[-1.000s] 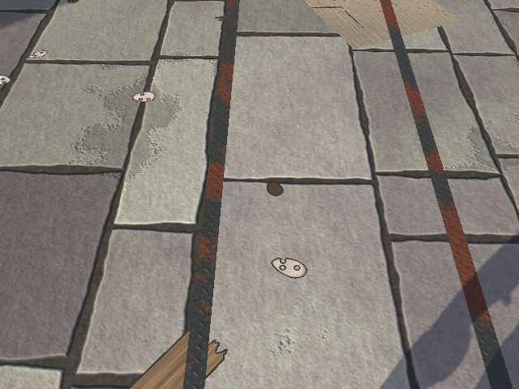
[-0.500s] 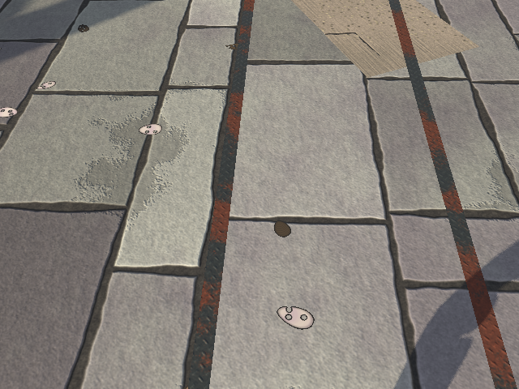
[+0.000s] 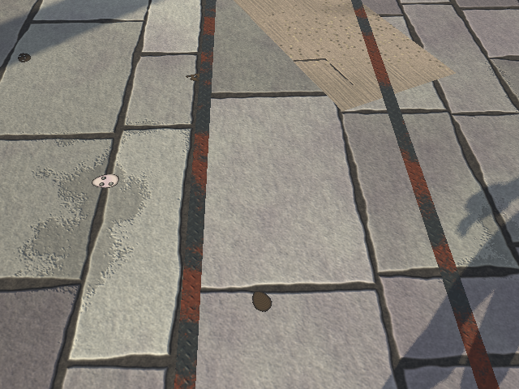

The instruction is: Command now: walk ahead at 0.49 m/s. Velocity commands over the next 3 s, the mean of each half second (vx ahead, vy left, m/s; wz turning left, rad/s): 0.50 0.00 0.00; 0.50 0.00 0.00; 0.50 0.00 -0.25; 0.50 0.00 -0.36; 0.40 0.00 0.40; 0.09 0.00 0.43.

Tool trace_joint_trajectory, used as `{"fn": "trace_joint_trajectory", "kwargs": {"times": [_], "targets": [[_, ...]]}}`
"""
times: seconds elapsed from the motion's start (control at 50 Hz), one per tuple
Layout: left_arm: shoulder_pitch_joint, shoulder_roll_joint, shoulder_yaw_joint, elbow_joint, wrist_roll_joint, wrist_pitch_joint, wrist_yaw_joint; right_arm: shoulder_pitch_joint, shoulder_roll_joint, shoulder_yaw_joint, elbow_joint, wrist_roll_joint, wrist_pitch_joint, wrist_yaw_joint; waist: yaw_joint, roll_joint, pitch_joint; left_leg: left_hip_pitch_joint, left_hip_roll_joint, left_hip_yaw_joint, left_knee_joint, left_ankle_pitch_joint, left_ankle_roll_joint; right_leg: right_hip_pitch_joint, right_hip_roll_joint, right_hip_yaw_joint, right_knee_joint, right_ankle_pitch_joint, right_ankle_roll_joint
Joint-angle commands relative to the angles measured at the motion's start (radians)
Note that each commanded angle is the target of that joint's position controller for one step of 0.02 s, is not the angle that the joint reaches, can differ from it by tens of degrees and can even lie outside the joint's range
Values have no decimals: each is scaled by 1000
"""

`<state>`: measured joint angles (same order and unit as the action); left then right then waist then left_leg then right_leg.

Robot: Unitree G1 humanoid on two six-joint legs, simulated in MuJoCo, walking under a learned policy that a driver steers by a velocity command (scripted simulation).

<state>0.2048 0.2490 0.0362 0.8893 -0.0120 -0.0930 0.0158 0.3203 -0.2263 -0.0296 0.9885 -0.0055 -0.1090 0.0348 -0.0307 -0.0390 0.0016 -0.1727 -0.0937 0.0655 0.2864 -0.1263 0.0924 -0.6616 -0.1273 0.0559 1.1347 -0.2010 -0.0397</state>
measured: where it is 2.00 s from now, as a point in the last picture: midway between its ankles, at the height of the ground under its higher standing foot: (285, 215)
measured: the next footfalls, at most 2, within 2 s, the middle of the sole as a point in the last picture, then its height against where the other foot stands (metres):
right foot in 0.30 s outside the picture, level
left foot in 0.86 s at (234, 342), level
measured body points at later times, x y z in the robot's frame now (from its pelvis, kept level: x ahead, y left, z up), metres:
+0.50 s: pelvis +0.28 -0.08 +0.00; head +0.29 -0.10 +0.45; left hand +0.33 +0.18 -0.12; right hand +0.37 -0.35 -0.14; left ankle +0.28 +0.08 -0.66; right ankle +0.29 -0.16 -0.74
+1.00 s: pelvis +0.55 -0.01 -0.01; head +0.58 +0.00 +0.44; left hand +0.59 +0.26 -0.15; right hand +0.66 -0.27 -0.13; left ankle +0.61 +0.07 -0.74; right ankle +0.47 -0.16 -0.65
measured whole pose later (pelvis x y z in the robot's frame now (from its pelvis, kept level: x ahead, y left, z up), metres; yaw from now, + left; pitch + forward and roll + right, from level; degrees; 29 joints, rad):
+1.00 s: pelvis +0.55 -0.01 -0.01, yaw +1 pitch +1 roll +0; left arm 0.29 0.26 0.05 0.96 -0.02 -0.10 0.00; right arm 0.18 -0.24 -0.05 0.91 0.00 -0.10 0.03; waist 0.00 -0.03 0.02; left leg -0.34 -0.03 0.06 0.46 -0.15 0.07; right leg -0.44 -0.06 0.03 1.19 -0.35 -0.05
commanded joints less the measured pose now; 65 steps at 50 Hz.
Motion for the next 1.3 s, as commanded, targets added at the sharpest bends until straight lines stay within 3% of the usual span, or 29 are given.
{"fn": "trace_joint_trajectory", "kwargs": {"times": [0.02, 0.1, 0.2, 0.24, 0.28, 0.3, 0.32, 0.34, 0.36, 0.4, 0.42, 0.46, 0.52, 0.64, 0.74, 0.8, 0.84, 0.86, 0.88, 0.9, 0.92, 0.94, 0.96, 0.98, 1.02, 1.06, 1.1, 1.2, 1.3], "targets": [[33, 45, 13, -42, 12, 4, 7, -41, -133, -21, -55, 2, -18, -20, 47, 74, 54, -106, 279, -206, -203, 72, 171, -18, -42, 2, -145, 162, 27], [-129, 28, 6, -84, 3, -8, -6, 39, -161, -26, -38, 18, -4, -34, -12, 76, 54, -21, 264, -157, -185, 85, 126, 18, 5, -38, -433, 307, 35], [-249, 45, 3, -134, -10, -17, -37, 112, -170, -32, -5, 27, 17, -37, -47, 91, 81, 145, 329, -180, -111, 59, 112, 12, 33, -42, -581, 213, 14], [-220, 67, 11, -138, -10, -26, -46, 101, -183, -38, -4, 27, 28, -39, -18, 106, 65, 187, 351, -193, -54, 118, 96, 75, 51, -53, -622, 133, -15], [-19, 127, 45, -82, -8, -32, -44, 64, -173, -33, -14, 21, 39, -39, 91, 104, -49, 162, 288, -136, 182, 403, 57, 353, 110, -99, -662, 102, -59], [189, 206, 72, -34, 1, -34, -36, 56, -132, -14, -40, 5, 38, -39, 167, 30, -202, -3, 225, -76, 478, 320, 19, 657, -16, 40, -639, 123, -123], [302, 304, 97, -6, 11, -24, -37, 165, -11, 22, -49, 7, 14, -29, 138, -231, -334, -434, 46, -18, 866, -115, -58, 1040, -247, 489, -722, -37, -278], [305, 211, 70, -8, 12, -25, -40, 148, -75, 9, -36, 22, -12, -25, 150, -202, -364, -557, 54, -181, 1013, -418, -39, 1052, -273, 678, -832, -98, -279], [209, 158, 51, -25, 7, -28, -40, 56, -159, -14, -65, 48, -25, -21, 127, -139, -222, -630, 114, -185, 1054, -348, -17, 928, -244, 531, -839, -75, -226], [46, 98, 30, -58, 9, -25, -47, -34, -148, -20, -85, 31, -20, -32, 67, -14, -83, -560, 203, -141, 957, -182, -20, 656, -163, 297, -897, 90, -187], [22, 76, 23, -56, 16, -27, -51, -22, -131, -25, -85, 24, -5, -36, 34, -33, -58, -497, 231, -143, 903, -137, -24, 575, -125, 225, -932, 130, -170], [41, 72, 23, -33, 17, -31, -54, 11, -89, -23, -72, 22, 20, -38, 10, -43, -37, -444, 235, -125, 859, -97, -38, 506, -90, 147, -974, 206, -177], [98, 110, 34, 0, 17, -31, -39, -67, -91, -29, -104, 13, 31, -42, 15, -16, 4, -532, 242, -121, 744, 7, -62, 520, -90, 90, -1001, 311, -190], [182, 128, 35, 37, 6, -15, -14, -284, -65, -22, -167, 16, 21, -29, 73, -21, 51, -532, 206, -83, 403, 233, -73, 568, -65, 12, -1030, 255, -157], [248, 137, 42, 83, -3, 3, -7, -405, -70, -17, -216, 26, 10, -4, 102, -23, 97, -555, 186, -79, 275, 180, -48, 710, -122, 15, -983, 248, -150], [224, 154, 52, 87, -6, 16, -1, -375, -97, -25, -221, 27, 0, 10, 63, -39, 69, -457, 157, -58, 233, 76, -12, 760, -145, 14, -903, 390, -128], [183, 154, 50, 77, -2, 27, -1, -173, -153, -59, -162, 24, -3, 5, -46, -48, -52, -157, 87, 1, 212, 57, 27, 720, -87, -36, -672, 684, -94], [178, 126, 37, 60, 8, 28, -1, 17, -214, -84, -111, 18, -1, -4, -117, 0, -184, 144, 167, -90, 245, 80, 74, 555, -31, -75, -417, 579, -60], [296, 12, 3, 49, 13, 9, -14, 152, -316, -109, -84, 1, 5, -10, -89, 236, -340, 554, 430, -540, 191, -62, 234, 133, 138, -109, 2, 131, 17], [289, 23, 1, 65, 0, -20, -20, 151, -252, -86, -83, 9, 7, -7, -90, 289, -409, 594, 493, -816, 27, -143, 264, -14, 184, 46, 174, -360, 11], [195, 116, 26, 37, -28, -36, -24, 66, -196, -68, -93, 18, 4, -7, -78, 228, -256, 471, 459, -684, 12, -175, 205, -106, 119, 68, 239, -318, -11], [119, 130, 29, 13, -34, -41, -19, -30, -159, -56, -118, 18, 4, -8, -49, 153, -154, 308, 424, -537, -8, -118, 168, -100, 59, 33, 203, -220, -23], [80, 123, 35, 7, -20, -36, -11, -99, -126, -45, -126, 9, 2, -3, -16, 90, -80, 153, 382, -432, -44, -42, 147, -53, 19, 14, 136, -140, -21], [94, 109, 42, 10, -10, -21, -4, -131, -100, -37, -127, -1, -3, 0, 22, 109, -53, 55, 344, -358, -77, 5, 128, 15, -13, 20, 77, -90, -22], [137, 61, 39, 23, -6, 6, -2, -120, -95, -36, -108, -3, -7, 3, 51, 127, -36, -31, 311, -283, -129, 52, 134, 84, -26, 10, 25, -49, -14], [101, 61, 43, 7, -1, 17, 2, -83, -128, -44, -87, -2, -11, -7, 55, 109, -5, -43, 308, -238, -158, 116, 148, 40, -33, 3, -41, 15, 3], [19, 68, 47, -21, 7, 18, 4, -44, -145, -47, -72, 0, -7, -21, 37, 89, 18, -4, 311, -217, -170, 164, 147, -39, -36, 2, -149, 109, 22], [-117, 39, 36, -57, -5, 13, -18, 7, -155, -46, -48, 0, -1, -42, -8, 95, 42, 64, 290, -88, -188, 169, 93, -40, 0, -25, -400, 328, 15], [-240, 31, 24, -117, -13, 12, -47, 71, -159, -50, -9, 3, 15, -46, -52, 78, 91, 240, 346, -19, -153, 216, 79, -103, 34, -35, -516, 280, -14]]}}
Over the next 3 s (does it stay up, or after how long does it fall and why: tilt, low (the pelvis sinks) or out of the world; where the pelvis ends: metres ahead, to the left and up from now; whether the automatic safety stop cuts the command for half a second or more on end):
stays up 1.41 -0.13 0.00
